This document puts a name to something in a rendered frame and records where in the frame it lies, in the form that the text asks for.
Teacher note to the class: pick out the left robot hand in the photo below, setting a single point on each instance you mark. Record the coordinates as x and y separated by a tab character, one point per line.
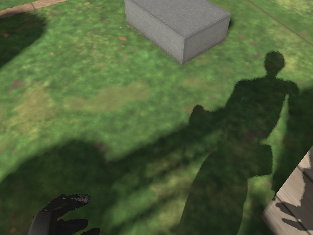
45	221

